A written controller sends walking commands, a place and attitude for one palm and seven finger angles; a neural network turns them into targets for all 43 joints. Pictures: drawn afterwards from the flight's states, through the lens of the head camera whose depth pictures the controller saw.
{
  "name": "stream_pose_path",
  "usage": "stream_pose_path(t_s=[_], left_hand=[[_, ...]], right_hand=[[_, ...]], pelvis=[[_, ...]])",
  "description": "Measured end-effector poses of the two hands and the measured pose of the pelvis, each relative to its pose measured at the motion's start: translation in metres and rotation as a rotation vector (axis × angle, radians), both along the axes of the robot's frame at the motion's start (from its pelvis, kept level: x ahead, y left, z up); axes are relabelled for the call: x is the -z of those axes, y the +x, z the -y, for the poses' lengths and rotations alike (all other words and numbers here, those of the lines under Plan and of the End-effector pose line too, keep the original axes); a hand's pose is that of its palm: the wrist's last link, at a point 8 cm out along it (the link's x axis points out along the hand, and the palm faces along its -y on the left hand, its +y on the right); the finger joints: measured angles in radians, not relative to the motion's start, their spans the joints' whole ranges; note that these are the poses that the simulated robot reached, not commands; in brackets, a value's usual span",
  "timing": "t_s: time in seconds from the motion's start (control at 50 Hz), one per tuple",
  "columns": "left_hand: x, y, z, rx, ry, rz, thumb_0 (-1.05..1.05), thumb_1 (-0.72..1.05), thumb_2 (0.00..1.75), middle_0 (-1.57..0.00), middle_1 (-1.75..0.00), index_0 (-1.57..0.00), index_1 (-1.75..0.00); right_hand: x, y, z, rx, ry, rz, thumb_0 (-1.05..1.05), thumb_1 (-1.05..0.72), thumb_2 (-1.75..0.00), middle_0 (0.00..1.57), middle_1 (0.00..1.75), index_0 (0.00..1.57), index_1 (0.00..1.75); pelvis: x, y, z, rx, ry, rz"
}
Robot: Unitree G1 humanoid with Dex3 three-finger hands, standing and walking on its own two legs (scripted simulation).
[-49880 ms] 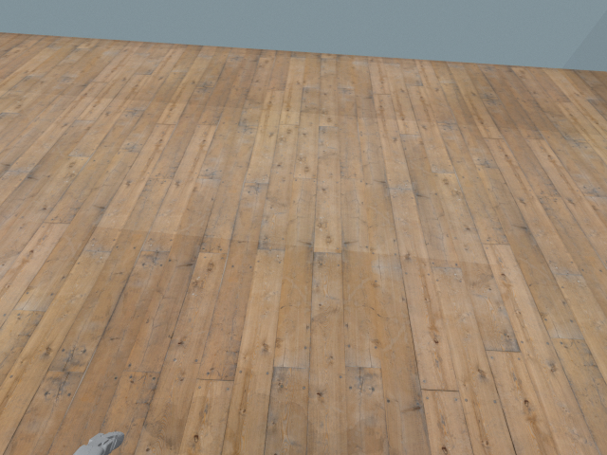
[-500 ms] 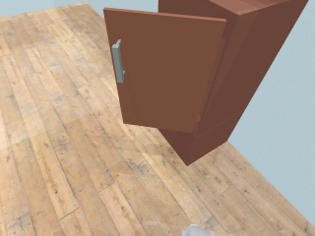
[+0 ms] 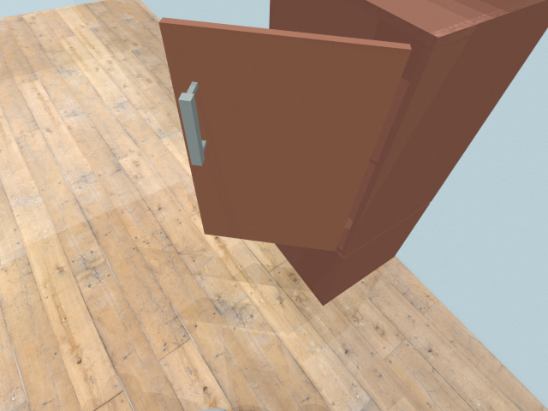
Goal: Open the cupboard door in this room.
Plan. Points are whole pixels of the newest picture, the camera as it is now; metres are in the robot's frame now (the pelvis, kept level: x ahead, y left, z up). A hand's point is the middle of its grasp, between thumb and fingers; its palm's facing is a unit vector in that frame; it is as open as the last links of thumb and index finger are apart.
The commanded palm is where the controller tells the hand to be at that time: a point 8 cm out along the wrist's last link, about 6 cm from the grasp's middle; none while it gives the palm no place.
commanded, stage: come to a stop and stand still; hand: left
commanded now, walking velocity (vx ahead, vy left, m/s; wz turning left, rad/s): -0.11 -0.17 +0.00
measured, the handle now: (195, 125) +0.57 +0.18 +0.07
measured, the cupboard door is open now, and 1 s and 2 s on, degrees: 49 49 49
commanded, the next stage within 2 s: look again from close up in 0.74 s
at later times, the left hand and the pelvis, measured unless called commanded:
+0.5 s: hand out of the picture -0.02 +0.15 -0.17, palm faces +0.02 -0.98 -0.20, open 7.4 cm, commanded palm none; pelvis -0.03 -0.03 +0.01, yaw +0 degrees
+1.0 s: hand out of the picture -0.02 +0.14 -0.17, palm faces -0.01 -0.98 -0.19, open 7.4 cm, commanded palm none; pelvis -0.03 -0.02 +0.00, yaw -1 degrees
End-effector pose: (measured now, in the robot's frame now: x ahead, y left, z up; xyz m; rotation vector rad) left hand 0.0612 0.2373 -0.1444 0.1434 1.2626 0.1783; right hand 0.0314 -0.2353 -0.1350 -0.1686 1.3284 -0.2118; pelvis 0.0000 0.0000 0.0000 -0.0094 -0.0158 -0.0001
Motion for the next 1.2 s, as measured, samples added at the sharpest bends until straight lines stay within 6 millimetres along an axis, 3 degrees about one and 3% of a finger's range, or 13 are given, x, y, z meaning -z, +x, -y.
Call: stream_pose_path(t_s=[0.12, 0.24, 0.4, 0.48, 0.56, 0.66, 0.8, 0.92, 1.02, 1.2], left_hand=[[-0.003, -0.021, -0.02, -0.029, 0.014, -0.047, 0.0, 0.92, 0.9, -0.2, -0.3, -0.2, -0.3], [-0.011, -0.049, -0.015, -0.014, 0.017, -0.091, 0.0, 0.91, 0.9, -0.2, -0.3, -0.19, -0.3], [-0.014, -0.083, 0.019, 0.01, 0.027, -0.111, 0.01, 0.91, 0.9, -0.2, -0.3, -0.2, -0.3], [-0.011, -0.09, 0.036, 0.01, -0.003, -0.113, 0.01, 0.91, 0.9, -0.2, -0.3, -0.2, -0.3], [-0.007, -0.087, 0.052, 0.012, -0.035, -0.101, 0.01, 0.91, 0.9, -0.2, -0.3, -0.2, -0.3], [-0.007, -0.088, 0.057, 0.018, -0.04, -0.112, 0.02, 0.93, 0.9, -0.2, -0.3, -0.2, -0.3], [-0.009, -0.091, 0.058, 0.009, -0.039, -0.129, 0.01, 0.92, 0.9, -0.2, -0.3, -0.2, -0.3], [-0.008, -0.093, 0.055, 0.041, -0.024, -0.125, 0.01, 0.91, 0.9, -0.2, -0.3, -0.2, -0.3], [-0.006, -0.084, 0.041, 0.043, -0.011, -0.099, 0.01, 0.91, 0.9, -0.2, -0.3, -0.2, -0.3], [-0.009, -0.072, 0.017, 0.044, 0.014, -0.05, 0.01, 0.91, 0.9, -0.2, -0.3, -0.2, -0.3]], right_hand=[[-0.017, 0.027, -0.003, -0.058, -0.044, 0.091, 0.0, -0.91, -0.9, 0.2, 0.3, 0.2, 0.3], [-0.021, 0.03, 0.001, -0.07, -0.029, 0.125, 0.0, -0.91, -0.9, 0.2, 0.3, 0.21, 0.3], [-0.003, -0.012, 0.03, -0.013, 0.024, 0.066, 0.0, -0.9, -0.9, 0.2, 0.3, 0.21, 0.3], [0.001, -0.038, 0.037, 0.005, 0.021, 0.015, 0.0, -0.91, -0.9, 0.2, 0.3, 0.21, 0.3], [-0.002, -0.064, 0.036, 0.019, 0.02, -0.043, 0.0, -0.91, -0.9, 0.2, 0.3, 0.2, 0.3], [-0.004, -0.089, 0.032, 0.035, 0.033, -0.103, 0.0, -0.91, -0.9, 0.2, 0.3, 0.2, 0.3], [-0.003, -0.108, 0.022, 0.043, 0.06, -0.163, 0.0, -0.91, -0.9, 0.2, 0.3, 0.2, 0.3], [0.003, -0.095, 0.014, 0.044, 0.07, -0.118, 0.0, -0.91, -0.9, 0.2, 0.3, 0.2, 0.3], [0.008, -0.073, 0.002, 0.02, 0.069, -0.027, 0.01, -0.92, -0.9, 0.2, 0.3, 0.2, 0.3], [0.004, -0.053, -0.001, -0.013, 0.046, 0.025, 0.02, -0.94, -0.9, 0.2, 0.3, 0.21, 0.3]], pelvis=[[-0.006, -0.006, -0.006, 0.004, -0.008, -0.014], [-0.011, -0.021, 0.0, 0.015, -0.014, -0.033], [-0.006, -0.035, 0.025, 0.012, 0.012, -0.025], [-0.006, -0.033, 0.03, 0.004, 0.001, -0.017], [-0.009, -0.036, 0.036, 0.004, 0.012, 0.002], [-0.011, -0.039, 0.041, 0.006, 0.009, 0.01], [-0.013, -0.037, 0.041, 0.003, 0.008, 0.005], [-0.008, -0.034, 0.032, 0.022, -0.019, -0.008], [-0.004, -0.03, 0.02, 0.016, -0.008, 0.003], [-0.004, -0.031, 0.008, 0.021, 0.007, 0.006]])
